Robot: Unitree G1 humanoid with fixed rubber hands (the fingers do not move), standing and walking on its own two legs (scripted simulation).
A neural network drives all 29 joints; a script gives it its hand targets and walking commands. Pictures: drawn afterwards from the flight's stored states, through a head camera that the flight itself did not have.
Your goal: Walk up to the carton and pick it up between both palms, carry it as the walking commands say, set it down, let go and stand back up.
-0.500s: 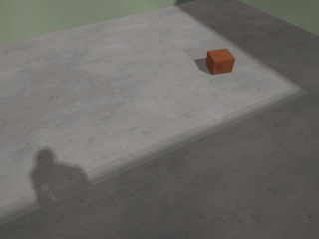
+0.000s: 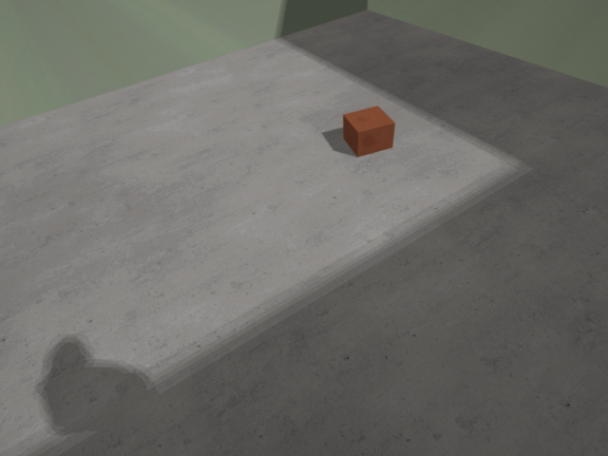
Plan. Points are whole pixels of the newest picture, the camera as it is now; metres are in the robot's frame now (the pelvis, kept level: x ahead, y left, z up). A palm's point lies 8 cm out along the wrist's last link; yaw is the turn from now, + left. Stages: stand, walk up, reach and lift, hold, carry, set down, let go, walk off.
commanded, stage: walk up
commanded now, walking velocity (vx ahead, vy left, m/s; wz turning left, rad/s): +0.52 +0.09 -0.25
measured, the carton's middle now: (367, 131) +1.90 -0.23 -0.68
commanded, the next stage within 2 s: none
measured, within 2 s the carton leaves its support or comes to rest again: neither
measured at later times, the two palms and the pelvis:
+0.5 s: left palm (162, 423) +0.21 +0.28 -0.13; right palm (466, 343) +0.32 -0.22 -0.11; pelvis +0.24 +0.03 +0.01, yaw -6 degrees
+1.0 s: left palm (278, 211) +0.67 +0.12 -0.11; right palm (485, 315) +0.39 -0.28 -0.14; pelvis +0.50 -0.07 +0.00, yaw -5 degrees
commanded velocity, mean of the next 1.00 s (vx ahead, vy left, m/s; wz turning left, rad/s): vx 0.50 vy -0.02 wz -0.08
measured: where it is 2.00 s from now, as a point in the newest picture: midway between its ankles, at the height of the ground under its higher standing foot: (360, 271)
